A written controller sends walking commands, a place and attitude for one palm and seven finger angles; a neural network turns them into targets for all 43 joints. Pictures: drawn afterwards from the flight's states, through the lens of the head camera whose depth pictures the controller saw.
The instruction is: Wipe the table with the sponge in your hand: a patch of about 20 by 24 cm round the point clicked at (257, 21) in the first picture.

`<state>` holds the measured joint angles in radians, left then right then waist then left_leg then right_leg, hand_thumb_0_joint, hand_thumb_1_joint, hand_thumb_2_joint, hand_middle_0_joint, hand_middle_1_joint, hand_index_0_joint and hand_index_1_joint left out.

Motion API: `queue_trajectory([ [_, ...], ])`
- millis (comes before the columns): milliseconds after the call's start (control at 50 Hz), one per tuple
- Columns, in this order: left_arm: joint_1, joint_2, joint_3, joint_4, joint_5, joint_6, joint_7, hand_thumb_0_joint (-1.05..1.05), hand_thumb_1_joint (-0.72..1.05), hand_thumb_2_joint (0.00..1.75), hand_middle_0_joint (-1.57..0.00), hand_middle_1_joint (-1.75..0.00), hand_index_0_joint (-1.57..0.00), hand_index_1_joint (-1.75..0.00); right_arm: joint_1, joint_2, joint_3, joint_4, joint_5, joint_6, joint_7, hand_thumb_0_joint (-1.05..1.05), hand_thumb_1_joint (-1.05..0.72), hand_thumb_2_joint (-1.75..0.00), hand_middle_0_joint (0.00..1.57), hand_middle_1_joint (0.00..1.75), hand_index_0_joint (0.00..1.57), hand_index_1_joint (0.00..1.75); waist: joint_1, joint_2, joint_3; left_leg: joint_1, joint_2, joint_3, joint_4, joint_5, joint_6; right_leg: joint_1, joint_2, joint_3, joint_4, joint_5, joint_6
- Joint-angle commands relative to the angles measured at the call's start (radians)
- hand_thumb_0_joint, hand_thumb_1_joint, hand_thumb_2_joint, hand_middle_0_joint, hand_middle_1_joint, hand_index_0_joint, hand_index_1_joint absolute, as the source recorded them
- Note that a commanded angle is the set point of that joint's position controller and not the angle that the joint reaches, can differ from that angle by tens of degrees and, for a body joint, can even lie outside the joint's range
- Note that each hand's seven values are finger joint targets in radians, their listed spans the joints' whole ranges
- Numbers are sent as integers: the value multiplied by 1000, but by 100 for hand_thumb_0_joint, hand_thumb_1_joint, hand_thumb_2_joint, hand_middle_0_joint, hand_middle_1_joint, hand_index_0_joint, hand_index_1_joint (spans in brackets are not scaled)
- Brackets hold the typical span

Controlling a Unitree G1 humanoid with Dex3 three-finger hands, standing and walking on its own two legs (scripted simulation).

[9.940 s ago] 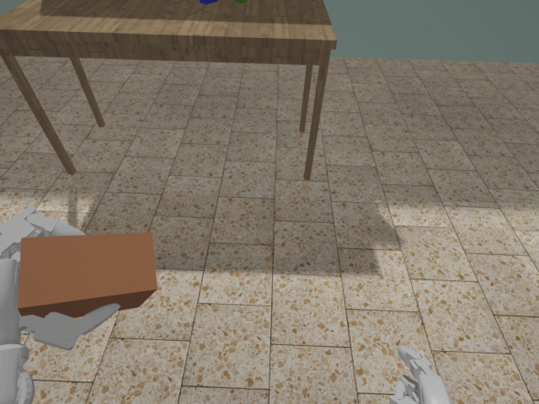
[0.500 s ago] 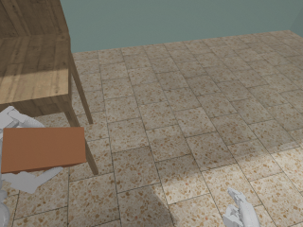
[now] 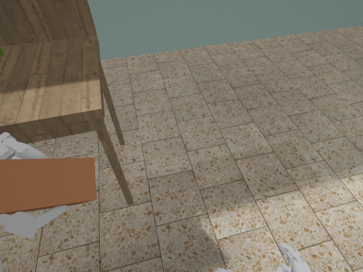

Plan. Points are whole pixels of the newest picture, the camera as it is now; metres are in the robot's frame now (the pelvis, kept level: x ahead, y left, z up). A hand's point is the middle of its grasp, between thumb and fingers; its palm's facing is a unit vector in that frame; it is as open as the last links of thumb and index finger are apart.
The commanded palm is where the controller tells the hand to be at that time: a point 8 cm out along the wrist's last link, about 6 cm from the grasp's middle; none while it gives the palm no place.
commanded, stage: take the last steps up to it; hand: left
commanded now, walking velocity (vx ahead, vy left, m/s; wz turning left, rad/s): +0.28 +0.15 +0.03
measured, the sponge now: (59, 185) +0.22 +0.21 +0.16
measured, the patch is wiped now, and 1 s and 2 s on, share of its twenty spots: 0.00 0.00 0.00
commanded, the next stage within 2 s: come to a stop and stand still in 0.90 s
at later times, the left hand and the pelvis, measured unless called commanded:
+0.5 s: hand (18, 147) +0.28 +0.30 +0.17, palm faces +0.38 -0.78 -0.49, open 10.3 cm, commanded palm +0.22 +0.35 +0.18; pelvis +0.07 +0.06 +0.00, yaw +0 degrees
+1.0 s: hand (26, 120) +0.35 +0.33 +0.16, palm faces +0.37 -0.77 -0.53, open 10.3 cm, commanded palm +0.29 +0.37 +0.18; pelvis +0.13 +0.09 +0.01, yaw +0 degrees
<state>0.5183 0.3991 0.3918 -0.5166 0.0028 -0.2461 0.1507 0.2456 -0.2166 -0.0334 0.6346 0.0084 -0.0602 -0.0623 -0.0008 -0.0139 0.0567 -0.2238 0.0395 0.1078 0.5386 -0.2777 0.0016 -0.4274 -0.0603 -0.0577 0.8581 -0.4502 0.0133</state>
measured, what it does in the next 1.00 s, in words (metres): walks ahead: left foot, then right foot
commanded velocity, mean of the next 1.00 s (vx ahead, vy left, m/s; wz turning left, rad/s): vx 0.20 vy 0.14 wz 0.01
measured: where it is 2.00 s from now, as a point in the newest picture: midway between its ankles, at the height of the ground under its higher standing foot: outside the picture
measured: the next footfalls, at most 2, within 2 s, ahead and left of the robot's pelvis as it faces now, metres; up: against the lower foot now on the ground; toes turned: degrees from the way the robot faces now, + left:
left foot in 0.48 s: +0.15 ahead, +0.20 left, +0.00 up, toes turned +9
right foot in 0.78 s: +0.17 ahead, +0.01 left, +0.00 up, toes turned -11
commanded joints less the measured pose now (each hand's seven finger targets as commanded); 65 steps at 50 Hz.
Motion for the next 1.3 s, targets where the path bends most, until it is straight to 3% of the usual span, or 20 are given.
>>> queue_trajectory([
  [0,-116,93,50,-113,-11,-47,5,0,10,130,-120,-160,-120,-160,-106,-115,-33,-125,9,-75,6,0,-90,-90,20,30,20,30,0,215,-29,-58,235,-186,-247,-42,178,11,-9,-66,-23,-27,24],
  [100,-186,101,13,-121,3,-37,7,0,10,130,-120,-160,-120,-160,-103,-105,-18,-121,4,-79,2,0,-90,-90,20,30,20,30,6,103,-80,-174,148,-106,0,-32,97,340,-34,-40,-428,122,-17],
  [140,-174,189,85,-93,0,-32,15,0,10,130,-120,-160,-120,-160,-138,-84,-18,-141,0,-64,13,0,-90,-90,20,30,20,30,23,-287,-98,-477,-24,-14,511,-240,14,483,-413,545,-593,236,-191],
  [180,-191,180,99,-114,-22,-45,6,0,10,130,-120,-160,-120,-160,-130,-109,-39,-127,3,-58,18,0,-90,-90,20,30,20,30,6,-164,-50,-451,44,-155,662,-153,-19,328,-419,501,-638,95,-206],
  [280,-30,177,152,-191,-25,-84,8,0,10,130,-120,-160,-120,-160,-149,-57,-4,-151,-5,-11,28,0,-90,-90,20,30,20,30,6,-117,-117,-322,78,-62,361,-61,-23,311,-291,111,-541,451,-153],
  [420,-49,129,105,-242,-24,-57,33,0,10,130,-120,-160,-120,-160,-110,-70,-33,-177,-10,-40,3,0,-90,-90,20,30,20,30,7,-69,-182,40,-17,101,-92,92,-9,263,-188,45,-367,349,-75],
  [460,-77,110,81,-275,-28,-63,31,0,10,130,-120,-160,-120,-160,-85,-114,-51,-182,-1,-48,-7,0,-90,-90,20,30,20,30,-18,240,-214,256,200,-179,-165,217,92,21,-48,-72,-14,91,8],
  [480,-86,124,86,-281,-20,-74,34,0,10,130,-120,-160,-120,-160,-88,-113,-55,-191,3,-54,-4,0,-90,-90,20,30,20,30,-9,301,-214,292,337,-368,-195,373,190,-110,6,-65,181,-196,17],
  [520,-103,163,103,-213,-11,-67,22,0,10,130,-120,-160,-120,-160,-106,-107,-47,-165,-1,-62,1,0,-90,-90,20,30,20,30,-7,263,-162,170,347,-353,-221,254,234,-163,-41,-10,296,-174,10],
  [620,-65,120,63,-309,-28,-56,17,0,10,130,-120,-160,-120,-160,-106,-93,-34,-157,14,-94,17,0,-90,-90,20,30,20,30,-1,280,-154,116,225,-134,-184,350,171,-42,-20,-81,35,7,21],
  [720,-16,143,103,-206,-34,-23,22,0,10,130,-120,-160,-120,-160,-108,-88,-13,-151,3,-77,5,0,-90,-90,20,30,20,30,7,182,-151,-12,211,-94,-102,217,108,212,16,-123,-312,123,11],
  [760,-33,170,122,-146,-26,-13,20,0,10,130,-120,-160,-120,-160,-105,-74,-14,-151,5,-50,1,0,-90,-90,20,30,20,30,3,-73,-186,-185,117,-9,179,53,56,397,-147,101,-470,282,-58],
  [780,-39,189,140,-111,-28,-12,17,0,10,130,-120,-160,-120,-160,-122,-61,-10,-171,2,-42,6,0,-90,-90,20,30,20,30,2,-285,-172,-392,-17,35,416,-217,1,484,-357,456,-536,445,-159],
  [800,-73,194,165,-95,-47,-18,21,0,10,130,-120,-160,-120,-160,-143,-70,-9,-167,1,-43,14,0,-90,-90,20,30,20,30,10,-259,-158,-443,-1,-76,584,-261,-20,454,-449,507,-565,471,-200],
  [920,-26,137,106,-71,-28,-59,3,0,10,130,-120,-160,-120,-160,-163,-69,3,-133,-6,1,28,0,-90,-90,20,30,20,30,2,-111,-127,-459,38,-82,635,-41,-47,401,-285,97,-489,786,-115],
  [1080,-23,182,127,-301,-30,-35,44,0,10,130,-120,-160,-120,-160,-146,-61,-11,-205,-11,-25,3,0,-90,-90,20,30,20,30,31,-168,-197,-156,-11,54,123,7,-31,382,-242,19,-417,838,-120],
  [1140,-24,165,132,-313,-38,-23,51,0,10,130,-120,-160,-120,-160,-102,-79,-30,-209,-6,-9,-16,0,-90,-90,20,30,20,30,-6,-43,-247,91,14,32,-104,234,-35,312,-163,-33,-282,591,-51],
  [1180,-43,160,123,-331,-43,-34,44,0,10,130,-120,-160,-120,-160,-94,-122,-48,-223,1,-4,-16,0,-90,-90,20,30,20,30,4,276,-242,237,317,-302,-149,732,87,45,-4,-53,-29,-87,25],
  [1200,-48,168,126,-292,-33,-45,36,0,10,130,-120,-160,-120,-160,-82,-117,-48,-226,-1,-10,-3,0,-90,-90,20,30,20,30,6,242,-214,180,385,-369,-191,762,149,10,24,11,113,-236,15],
  [1280,-68,157,117,-290,-36,-37,10,0,10,130,-120,-160,-120,-160,-93,-103,-35,-201,-15,-32,34,0,-90,-90,20,30,20,30,-8,295,-211,165,326,-212,-160,727,123,-31,12,23,156,-31,29],
])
